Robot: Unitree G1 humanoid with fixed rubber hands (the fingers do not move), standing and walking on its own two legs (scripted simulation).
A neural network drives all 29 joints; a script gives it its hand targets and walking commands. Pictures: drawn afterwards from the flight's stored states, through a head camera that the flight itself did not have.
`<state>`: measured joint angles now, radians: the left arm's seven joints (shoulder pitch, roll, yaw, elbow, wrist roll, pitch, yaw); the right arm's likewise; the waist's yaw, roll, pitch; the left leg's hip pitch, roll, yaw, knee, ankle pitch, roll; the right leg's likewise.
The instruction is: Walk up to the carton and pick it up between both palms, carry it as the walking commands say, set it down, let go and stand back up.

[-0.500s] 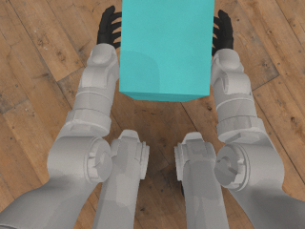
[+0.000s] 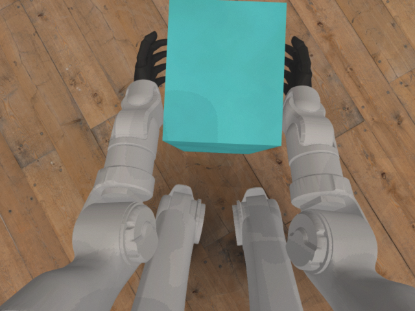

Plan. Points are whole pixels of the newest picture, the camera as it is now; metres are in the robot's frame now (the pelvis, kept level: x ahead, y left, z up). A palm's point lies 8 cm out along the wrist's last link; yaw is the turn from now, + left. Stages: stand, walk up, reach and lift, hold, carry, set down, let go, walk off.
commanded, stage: reach and lift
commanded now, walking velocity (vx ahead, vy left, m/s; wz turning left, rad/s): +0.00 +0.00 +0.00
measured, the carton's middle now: (220, 98) +0.49 +0.00 -0.16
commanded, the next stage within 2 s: none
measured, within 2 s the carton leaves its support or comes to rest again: neither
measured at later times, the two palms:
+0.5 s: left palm (134, 75) +0.48 +0.13 -0.02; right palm (317, 81) +0.48 -0.13 -0.01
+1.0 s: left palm (112, 64) +0.46 +0.13 +0.06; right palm (350, 71) +0.46 -0.13 +0.06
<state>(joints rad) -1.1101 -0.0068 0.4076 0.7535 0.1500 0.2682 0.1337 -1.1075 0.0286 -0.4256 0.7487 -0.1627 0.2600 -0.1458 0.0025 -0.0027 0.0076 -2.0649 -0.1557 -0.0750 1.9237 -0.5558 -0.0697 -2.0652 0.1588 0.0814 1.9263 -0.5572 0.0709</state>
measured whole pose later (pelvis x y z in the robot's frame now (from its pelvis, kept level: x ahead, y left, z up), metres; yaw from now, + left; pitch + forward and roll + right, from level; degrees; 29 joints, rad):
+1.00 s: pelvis +0.02 +0.00 +0.13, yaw +0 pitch +34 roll +0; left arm -0.86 -0.10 0.41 0.72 0.21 0.25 0.13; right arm -0.86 0.09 -0.41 0.73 -0.19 0.24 -0.12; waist -0.01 0.01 -0.10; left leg -1.60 -0.16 -0.12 1.51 -0.50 -0.05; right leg -1.60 0.15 0.12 1.51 -0.50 0.06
